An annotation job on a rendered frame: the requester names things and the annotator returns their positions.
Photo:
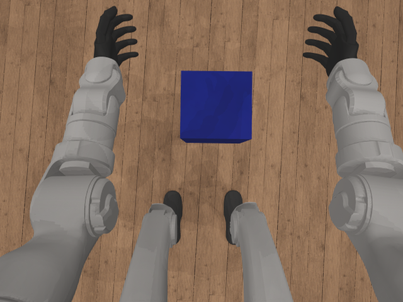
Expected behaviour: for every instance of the left robot forearm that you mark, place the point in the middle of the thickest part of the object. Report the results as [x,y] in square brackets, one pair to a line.
[90,131]

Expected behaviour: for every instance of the robot right hand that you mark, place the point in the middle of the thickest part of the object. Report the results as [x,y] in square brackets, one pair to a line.
[343,39]

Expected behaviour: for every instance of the robot left foot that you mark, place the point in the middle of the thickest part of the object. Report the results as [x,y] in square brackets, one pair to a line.
[173,200]

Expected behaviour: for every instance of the right robot upper arm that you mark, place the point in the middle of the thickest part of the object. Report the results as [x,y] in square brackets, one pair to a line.
[370,210]

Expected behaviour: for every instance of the right robot forearm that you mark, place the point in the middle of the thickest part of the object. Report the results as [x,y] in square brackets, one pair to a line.
[361,124]

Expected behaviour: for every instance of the robot left hand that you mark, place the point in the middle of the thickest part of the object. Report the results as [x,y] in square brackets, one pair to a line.
[105,44]

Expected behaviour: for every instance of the right robot thigh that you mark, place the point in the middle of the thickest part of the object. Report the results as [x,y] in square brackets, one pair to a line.
[263,275]

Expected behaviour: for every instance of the carton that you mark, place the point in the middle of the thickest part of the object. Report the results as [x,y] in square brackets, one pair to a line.
[216,106]

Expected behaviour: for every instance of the left robot upper arm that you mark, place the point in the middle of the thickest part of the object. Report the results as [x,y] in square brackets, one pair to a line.
[68,215]

